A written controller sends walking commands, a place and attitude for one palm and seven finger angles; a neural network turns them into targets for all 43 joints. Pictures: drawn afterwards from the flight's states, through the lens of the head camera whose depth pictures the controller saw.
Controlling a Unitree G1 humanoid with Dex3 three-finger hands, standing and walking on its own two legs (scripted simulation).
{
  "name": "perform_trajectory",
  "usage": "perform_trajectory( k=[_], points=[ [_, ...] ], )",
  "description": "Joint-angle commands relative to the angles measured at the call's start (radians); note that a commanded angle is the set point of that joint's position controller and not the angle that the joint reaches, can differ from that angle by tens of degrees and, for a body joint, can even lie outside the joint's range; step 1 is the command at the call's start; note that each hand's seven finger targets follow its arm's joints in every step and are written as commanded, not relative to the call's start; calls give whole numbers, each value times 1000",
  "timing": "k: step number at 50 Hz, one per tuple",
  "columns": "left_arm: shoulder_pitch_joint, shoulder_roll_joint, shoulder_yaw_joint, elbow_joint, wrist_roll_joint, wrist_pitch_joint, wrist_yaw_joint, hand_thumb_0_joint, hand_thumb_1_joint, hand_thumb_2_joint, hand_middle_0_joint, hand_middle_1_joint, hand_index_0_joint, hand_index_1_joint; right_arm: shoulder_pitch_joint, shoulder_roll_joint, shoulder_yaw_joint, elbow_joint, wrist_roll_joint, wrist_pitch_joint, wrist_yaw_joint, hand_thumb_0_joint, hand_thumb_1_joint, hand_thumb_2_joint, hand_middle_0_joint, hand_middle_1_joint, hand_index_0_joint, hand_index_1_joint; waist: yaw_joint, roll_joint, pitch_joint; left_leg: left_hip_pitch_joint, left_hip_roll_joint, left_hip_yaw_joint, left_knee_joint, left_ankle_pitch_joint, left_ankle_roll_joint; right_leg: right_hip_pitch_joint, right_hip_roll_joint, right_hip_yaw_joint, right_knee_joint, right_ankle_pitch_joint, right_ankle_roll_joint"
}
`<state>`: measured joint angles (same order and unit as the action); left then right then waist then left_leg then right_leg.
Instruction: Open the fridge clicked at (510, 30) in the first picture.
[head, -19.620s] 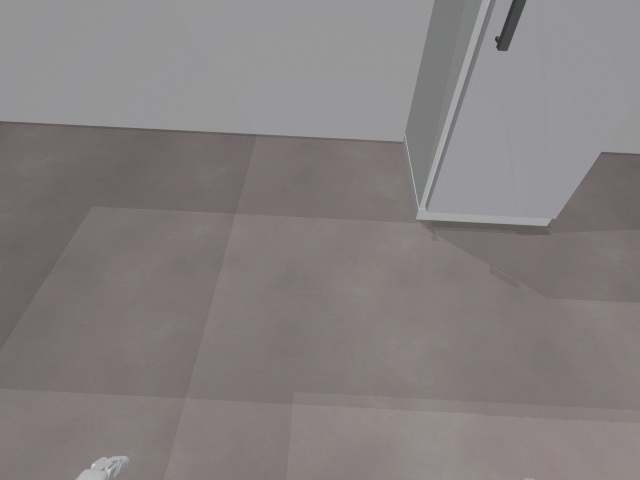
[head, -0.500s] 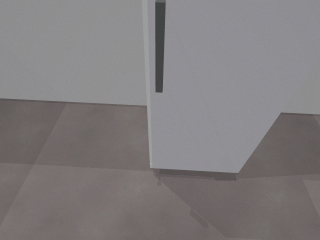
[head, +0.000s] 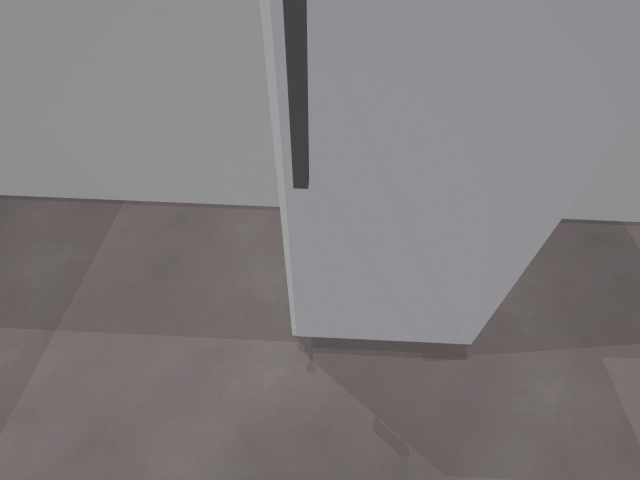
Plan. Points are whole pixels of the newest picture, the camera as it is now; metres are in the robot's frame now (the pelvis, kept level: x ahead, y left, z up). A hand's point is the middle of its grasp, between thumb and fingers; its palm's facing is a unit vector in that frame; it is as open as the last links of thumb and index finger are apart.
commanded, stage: look again from close up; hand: left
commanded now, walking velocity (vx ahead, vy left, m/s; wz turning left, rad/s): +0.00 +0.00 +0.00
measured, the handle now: (300, 99) +0.59 +0.07 +0.17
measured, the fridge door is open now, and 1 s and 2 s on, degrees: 0 0 0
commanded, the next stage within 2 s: shuffle to correct the standing spot in 0.66 s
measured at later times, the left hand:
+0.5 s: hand out of the picture +0.01 +0.16 -0.17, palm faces +0.04 -0.98 -0.19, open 7.4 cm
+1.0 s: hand out of the picture +0.00 +0.16 -0.19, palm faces +0.06 -0.98 -0.16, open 7.4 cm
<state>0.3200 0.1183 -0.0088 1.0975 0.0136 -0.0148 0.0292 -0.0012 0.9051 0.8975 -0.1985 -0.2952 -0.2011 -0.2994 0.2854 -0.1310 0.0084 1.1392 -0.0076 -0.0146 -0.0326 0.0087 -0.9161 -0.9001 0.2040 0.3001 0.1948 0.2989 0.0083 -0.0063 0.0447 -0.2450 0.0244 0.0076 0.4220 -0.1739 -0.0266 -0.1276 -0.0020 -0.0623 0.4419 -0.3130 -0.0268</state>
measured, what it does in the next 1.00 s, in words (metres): stands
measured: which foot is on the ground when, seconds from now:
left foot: down 0.00-1.00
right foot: down 0.00-1.00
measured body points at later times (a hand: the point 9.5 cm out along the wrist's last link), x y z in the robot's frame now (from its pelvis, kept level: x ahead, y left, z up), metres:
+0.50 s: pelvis +0.02 +0.00 +0.00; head +0.04 -0.01 +0.45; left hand +0.01 +0.22 -0.16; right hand +0.04 -0.23 -0.16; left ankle +0.03 +0.14 -0.74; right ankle -0.05 -0.10 -0.74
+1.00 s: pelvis +0.04 -0.01 -0.01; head +0.05 +0.00 +0.44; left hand -0.01 +0.21 -0.17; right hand +0.03 -0.22 -0.17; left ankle +0.03 +0.14 -0.74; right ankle -0.05 -0.10 -0.74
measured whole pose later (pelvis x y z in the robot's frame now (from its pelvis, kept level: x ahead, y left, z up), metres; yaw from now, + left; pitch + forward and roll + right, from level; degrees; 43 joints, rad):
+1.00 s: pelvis +0.04 -0.01 -0.01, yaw +0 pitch -1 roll +0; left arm 0.38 0.14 0.02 1.11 0.02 0.00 0.02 0.00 0.91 0.90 -0.20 -0.30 -0.20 -0.30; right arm 0.30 -0.13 0.00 1.15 -0.02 -0.01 -0.03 0.00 -0.91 -0.90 0.20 0.30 0.19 0.30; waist 0.01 -0.02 0.02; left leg -0.24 0.04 0.00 0.56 -0.32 -0.03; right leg -0.07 0.01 -0.07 0.49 -0.41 -0.04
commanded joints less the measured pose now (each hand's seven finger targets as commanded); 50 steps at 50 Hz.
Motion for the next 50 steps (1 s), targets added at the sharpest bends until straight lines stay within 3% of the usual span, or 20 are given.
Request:
perform_trajectory(
  k=[1, 9, 20, 29, 38, 43, 45, 48, 50],
  points=[
    [96, 100, 21, -16, -2, -16, 9, 0, 900, 900, -200, -300, -200, -300, 50, -78, -12, -30, -3, -15, -8, 0, -900, -900, 200, 300, 200, 300, 1, 6, -7, 67, 66, -42, -28, 191, 36, -48, -112, 92, -99, 239, -16],
    [95, 105, 22, -15, 1, -15, 11, 0, 900, 900, -200, -300, -200, -300, 32, -85, -12, -30, -3, -13, -10, 0, -900, -900, 200, 300, 200, 300, 2, -2, 18, 76, 69, -35, -24, 204, 35, -45, -112, 84, -106, 282, -10],
    [88, 119, 26, -18, 1, -15, 12, 0, 900, 900, -200, -300, -200, -300, 18, -102, -11, -34, -4, -15, -12, 0, -900, -900, 200, 300, 200, 300, 3, -7, 2, 98, 73, -32, -23, 241, 37, -16, -112, 77, -101, 338, -8],
    [85, 124, 26, -16, 0, -12, 12, 0, 900, 900, -200, -300, -200, -300, 11, -110, -8, -29, -4, -12, -11, 0, -900, -900, 200, 300, 200, 300, 4, -3, 27, 96, 72, -39, -31, 217, 39, -27, -110, 80, -114, 286, -8],
    [96, 130, 29, -16, -2, -15, 13, 0, 900, 900, -200, -300, -200, -300, 16, -112, -8, -26, -4, -14, -11, 0, -900, -900, 200, 300, 200, 300, 5, -11, -4, 101, 68, -34, -26, 222, 38, 1, -115, 76, -110, 326, -7],
    [115, 114, 35, 0, 2, 1, 3, 0, 900, 900, -200, -300, -200, -300, 36, -99, -14, -12, -13, -3, -6, 0, -900, -900, 200, 300, 200, 300, 1, -11, 63, 36, 63, -22, 6, -10, 45, -55, -96, 78, -117, -55, -27],
    [126, 119, 43, 0, 4, 6, -3, 0, 900, 900, -200, -300, -200, -300, 32, -92, -17, -20, -17, -1, -5, 0, -900, -900, 200, 300, 200, 300, 2, -39, 99, -24, 55, -4, 43, -77, 45, -65, -103, 98, -130, -144, -43],
    [146, 126, 54, 2, 5, 8, -6, 0, 900, 900, -200, -300, -200, -300, 28, -74, -20, -35, -19, -4, -3, 0, -900, -900, 200, 300, 200, 300, 3, -68, 140, -97, 34, 41, 127, -109, 41, -65, -133, 145, -140, -161, -77],
    [156, 127, 59, 3, 8, 8, -7, 0, 900, 900, -200, -300, -200, -300, 36, -62, -22, -38, -20, -8, -4, 0, -900, -900, 200, 300, 200, 300, -3, -75, 139, -103, 33, 66, 173, -106, 40, -65, -152, 153, -122, -99, -95]
  ],
)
